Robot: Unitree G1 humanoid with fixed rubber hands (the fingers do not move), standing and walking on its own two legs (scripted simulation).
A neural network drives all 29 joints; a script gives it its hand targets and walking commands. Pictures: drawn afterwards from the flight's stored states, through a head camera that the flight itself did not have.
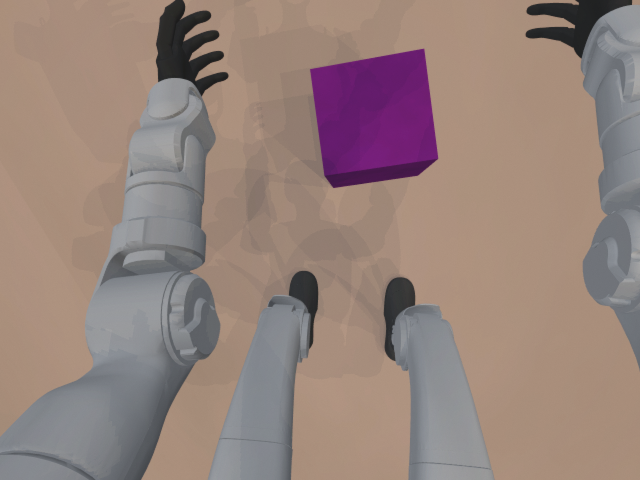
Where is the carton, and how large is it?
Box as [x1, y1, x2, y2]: [310, 49, 437, 187]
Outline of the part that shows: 423,49 310,69 324,175 333,187 417,175 437,158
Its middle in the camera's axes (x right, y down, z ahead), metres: +0.11 -0.23 +0.84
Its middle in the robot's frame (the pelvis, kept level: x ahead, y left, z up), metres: +0.57 +0.00 -0.54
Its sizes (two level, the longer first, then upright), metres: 0.210 0.200 0.250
